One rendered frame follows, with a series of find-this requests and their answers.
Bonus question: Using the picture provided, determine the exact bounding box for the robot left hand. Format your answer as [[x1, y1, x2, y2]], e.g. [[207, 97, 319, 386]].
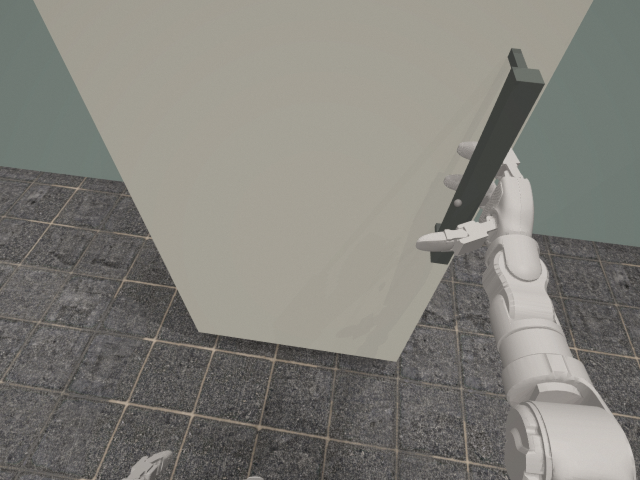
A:
[[122, 450, 173, 480]]

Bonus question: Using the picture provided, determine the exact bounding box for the right robot upper arm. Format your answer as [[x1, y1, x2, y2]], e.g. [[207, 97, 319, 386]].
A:
[[504, 400, 634, 480]]

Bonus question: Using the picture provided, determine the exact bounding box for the right robot forearm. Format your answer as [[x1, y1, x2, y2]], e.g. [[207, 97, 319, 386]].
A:
[[482, 234, 636, 480]]

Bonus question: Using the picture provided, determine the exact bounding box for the handle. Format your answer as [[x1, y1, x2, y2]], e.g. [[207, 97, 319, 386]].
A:
[[430, 48, 545, 265]]

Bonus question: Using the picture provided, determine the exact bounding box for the fridge door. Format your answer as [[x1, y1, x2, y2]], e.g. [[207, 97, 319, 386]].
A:
[[33, 0, 593, 362]]

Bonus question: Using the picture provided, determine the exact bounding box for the robot right hand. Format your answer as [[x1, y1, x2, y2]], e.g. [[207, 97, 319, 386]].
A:
[[416, 142, 534, 256]]

